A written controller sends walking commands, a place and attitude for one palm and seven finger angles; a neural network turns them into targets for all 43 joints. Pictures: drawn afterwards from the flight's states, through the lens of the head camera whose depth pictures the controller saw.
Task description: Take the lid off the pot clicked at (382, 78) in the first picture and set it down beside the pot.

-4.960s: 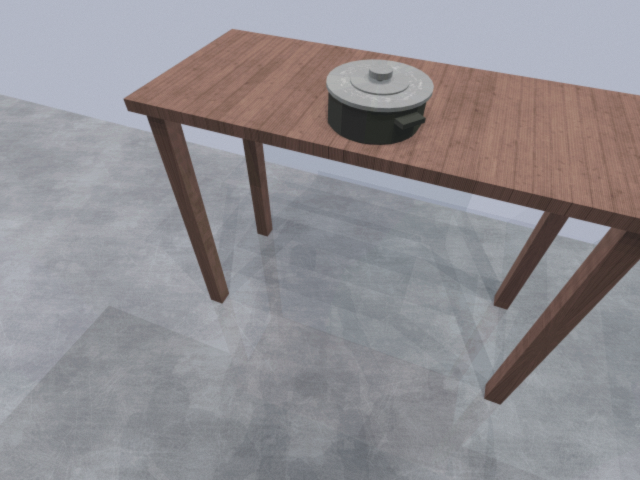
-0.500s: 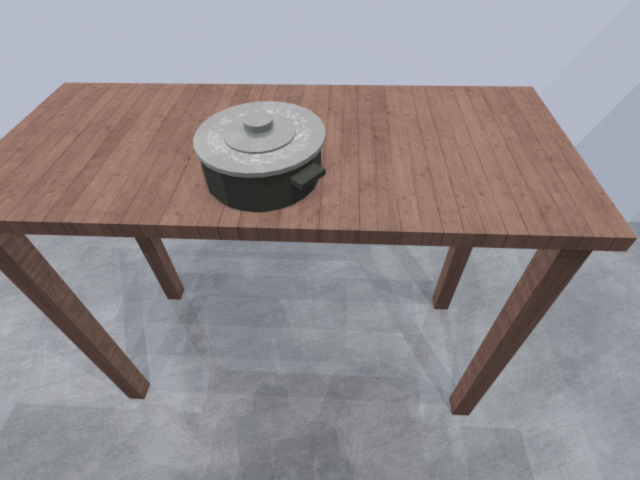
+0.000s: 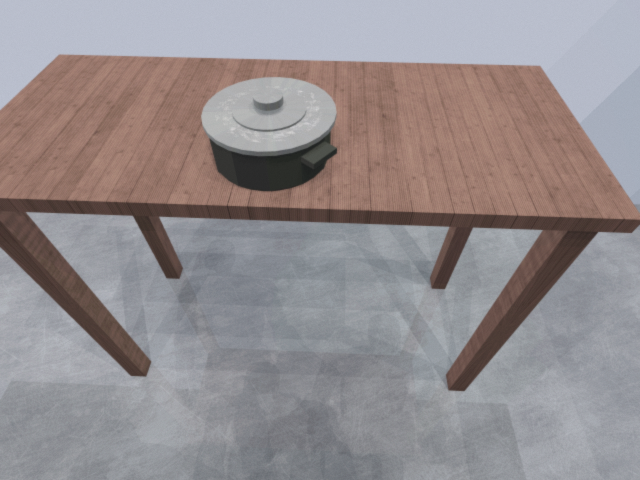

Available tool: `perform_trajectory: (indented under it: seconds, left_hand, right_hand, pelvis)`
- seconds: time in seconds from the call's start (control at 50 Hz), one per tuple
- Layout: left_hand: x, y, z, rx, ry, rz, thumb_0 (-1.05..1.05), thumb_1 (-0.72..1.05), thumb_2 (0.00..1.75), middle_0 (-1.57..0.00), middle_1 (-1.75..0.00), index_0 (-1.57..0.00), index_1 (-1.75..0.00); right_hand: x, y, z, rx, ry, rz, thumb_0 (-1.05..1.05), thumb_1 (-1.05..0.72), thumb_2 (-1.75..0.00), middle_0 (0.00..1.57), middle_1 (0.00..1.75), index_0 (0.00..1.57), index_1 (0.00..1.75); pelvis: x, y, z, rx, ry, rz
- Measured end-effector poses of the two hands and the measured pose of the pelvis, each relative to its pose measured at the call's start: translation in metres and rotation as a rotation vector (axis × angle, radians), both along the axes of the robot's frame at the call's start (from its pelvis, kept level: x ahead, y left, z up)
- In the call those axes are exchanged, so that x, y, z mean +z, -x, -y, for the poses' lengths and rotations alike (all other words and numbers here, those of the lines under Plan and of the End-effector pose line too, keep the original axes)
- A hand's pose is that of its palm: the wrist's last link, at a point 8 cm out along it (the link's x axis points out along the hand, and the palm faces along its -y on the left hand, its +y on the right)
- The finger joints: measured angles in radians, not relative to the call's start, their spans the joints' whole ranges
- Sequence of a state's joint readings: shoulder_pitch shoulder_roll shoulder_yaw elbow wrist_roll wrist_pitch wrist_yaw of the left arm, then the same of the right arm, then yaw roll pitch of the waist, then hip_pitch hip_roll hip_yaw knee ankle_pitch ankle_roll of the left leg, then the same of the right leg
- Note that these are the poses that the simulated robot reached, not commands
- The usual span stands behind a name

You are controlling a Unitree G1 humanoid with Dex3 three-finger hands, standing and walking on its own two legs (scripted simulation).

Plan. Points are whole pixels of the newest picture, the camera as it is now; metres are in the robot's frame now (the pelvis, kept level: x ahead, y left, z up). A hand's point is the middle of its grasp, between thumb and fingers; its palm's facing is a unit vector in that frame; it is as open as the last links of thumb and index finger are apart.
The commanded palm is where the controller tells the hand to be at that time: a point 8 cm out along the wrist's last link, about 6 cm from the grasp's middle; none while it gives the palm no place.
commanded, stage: look again from close up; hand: left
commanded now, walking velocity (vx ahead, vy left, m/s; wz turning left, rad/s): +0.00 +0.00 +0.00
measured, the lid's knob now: (268, 99) +0.61 +0.12 +0.16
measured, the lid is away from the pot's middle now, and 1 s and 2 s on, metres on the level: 0.00 0.00 0.00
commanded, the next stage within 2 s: shuffle to correct the standing spot in 0.18 s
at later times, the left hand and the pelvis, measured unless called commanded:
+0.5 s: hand out of the picture +0.01 +0.17 -0.17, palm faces +0.03 -0.98 -0.19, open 7.4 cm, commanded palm none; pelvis +0.01 +0.00 +0.00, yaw +0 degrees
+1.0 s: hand (240, 397) +0.26 +0.15 -0.15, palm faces +0.00 -0.97 -0.24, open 7.3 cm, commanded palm none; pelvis +0.14 -0.04 -0.01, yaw +0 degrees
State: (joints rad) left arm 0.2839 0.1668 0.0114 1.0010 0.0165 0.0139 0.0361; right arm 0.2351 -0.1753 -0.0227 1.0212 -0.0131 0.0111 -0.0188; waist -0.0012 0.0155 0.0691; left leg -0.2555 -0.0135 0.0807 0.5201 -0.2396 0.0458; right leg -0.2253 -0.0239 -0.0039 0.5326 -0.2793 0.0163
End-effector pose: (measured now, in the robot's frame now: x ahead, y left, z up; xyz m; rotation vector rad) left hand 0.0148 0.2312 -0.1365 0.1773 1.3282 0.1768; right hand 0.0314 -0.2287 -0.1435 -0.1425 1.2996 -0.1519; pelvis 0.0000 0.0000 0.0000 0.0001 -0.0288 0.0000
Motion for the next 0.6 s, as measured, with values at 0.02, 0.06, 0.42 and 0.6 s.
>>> perform_trajectory:
  seconds: [0.02,0.06,0.42,0.6]
  left_hand:
    - [0.000,0.003,0.001,0.002,0.002,-0.008,0.01,0.91,0.90,-0.20,-0.30,-0.20,-0.30]
    - [-0.001,0.009,0.002,0.005,0.007,-0.022,0.01,0.91,0.90,-0.20,-0.30,-0.20,-0.30]
    - [-0.004,0.014,0.009,0.008,0.040,-0.049,0.01,0.91,0.90,-0.20,-0.30,-0.20,-0.30]
    - [-0.005,-0.002,0.011,0.034,0.037,-0.070,0.01,0.91,0.90,-0.20,-0.30,-0.20,-0.30]
  right_hand:
    - [0.000,0.002,0.000,-0.001,0.000,-0.005,0.00,-0.92,-0.90,0.20,0.30,0.20,0.30]
    - [0.000,0.005,0.000,-0.002,0.000,-0.013,0.00,-0.92,-0.90,0.20,0.30,0.20,0.30]
    - [0.000,0.021,-0.007,-0.021,-0.010,-0.067,0.00,-0.92,-0.90,0.20,0.30,0.20,0.30]
    - [-0.006,0.014,-0.008,-0.040,-0.029,-0.110,0.00,-0.91,-0.90,0.20,0.30,0.20,0.30]
  pelvis:
    - [0.000,0.001,0.000,0.000,0.000,0.000]
    - [0.000,0.002,0.000,0.000,0.000,0.001]
    - [0.002,-0.003,-0.001,-0.001,0.002,-0.009]
    - [-0.002,-0.034,0.003,-0.004,0.003,-0.033]
